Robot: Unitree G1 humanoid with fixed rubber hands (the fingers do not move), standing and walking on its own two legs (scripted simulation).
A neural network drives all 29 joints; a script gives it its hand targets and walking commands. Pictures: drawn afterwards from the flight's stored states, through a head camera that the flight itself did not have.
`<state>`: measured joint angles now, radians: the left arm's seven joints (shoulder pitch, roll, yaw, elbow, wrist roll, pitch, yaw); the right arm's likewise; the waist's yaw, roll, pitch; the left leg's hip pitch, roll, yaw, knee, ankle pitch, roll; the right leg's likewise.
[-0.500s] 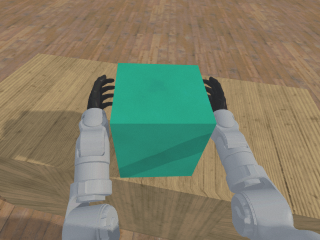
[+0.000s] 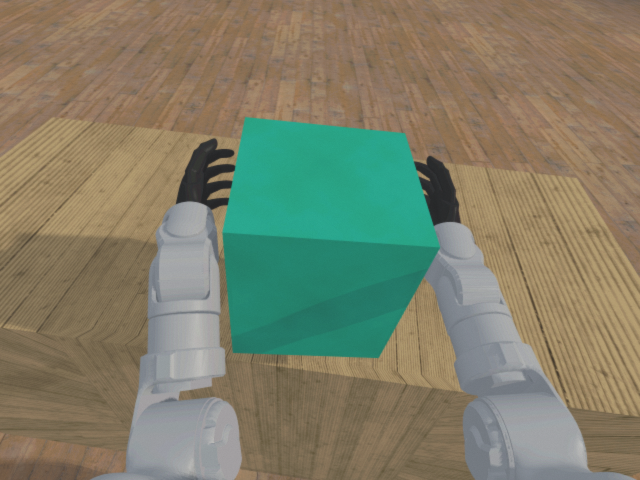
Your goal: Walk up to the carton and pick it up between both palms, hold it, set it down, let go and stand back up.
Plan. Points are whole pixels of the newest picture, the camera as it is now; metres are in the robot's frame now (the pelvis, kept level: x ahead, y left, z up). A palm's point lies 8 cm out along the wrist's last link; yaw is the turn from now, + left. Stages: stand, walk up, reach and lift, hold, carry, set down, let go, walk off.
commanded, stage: reach and lift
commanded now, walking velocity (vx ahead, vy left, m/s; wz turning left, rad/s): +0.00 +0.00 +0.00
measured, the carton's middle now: (316, 246) +0.38 +0.01 +0.10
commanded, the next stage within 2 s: hold in 1.04 s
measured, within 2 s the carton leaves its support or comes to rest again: neither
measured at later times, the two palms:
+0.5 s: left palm (195, 192) +0.37 +0.15 +0.20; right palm (444, 213) +0.37 -0.15 +0.17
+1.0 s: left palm (200, 181) +0.37 +0.15 +0.21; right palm (454, 197) +0.38 -0.16 +0.19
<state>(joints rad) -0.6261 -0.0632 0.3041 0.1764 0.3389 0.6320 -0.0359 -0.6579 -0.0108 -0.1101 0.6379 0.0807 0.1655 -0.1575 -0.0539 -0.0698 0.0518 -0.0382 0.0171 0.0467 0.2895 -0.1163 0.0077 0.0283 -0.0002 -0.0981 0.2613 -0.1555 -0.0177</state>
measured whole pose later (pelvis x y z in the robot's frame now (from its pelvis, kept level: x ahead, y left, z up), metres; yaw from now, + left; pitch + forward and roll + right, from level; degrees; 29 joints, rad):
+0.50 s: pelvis +0.00 +0.00 +0.00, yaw +0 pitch -10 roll -1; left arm -0.64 -0.05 0.30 0.11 0.37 0.69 -0.07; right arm -0.67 -0.02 -0.08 0.59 0.13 0.19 -0.18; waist -0.08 -0.08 0.08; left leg 0.00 0.02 0.05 0.31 -0.14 0.01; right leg 0.08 0.00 -0.09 0.26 -0.17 -0.01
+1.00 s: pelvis +0.01 -0.01 +0.00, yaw +0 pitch -10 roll +0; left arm -0.64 -0.04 0.34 0.06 0.36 0.72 -0.10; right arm -0.69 -0.05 0.00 0.55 0.18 0.22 -0.23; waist -0.10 -0.06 0.07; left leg 0.02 0.02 0.03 0.30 -0.14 -0.01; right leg 0.10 0.01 -0.11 0.25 -0.18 -0.03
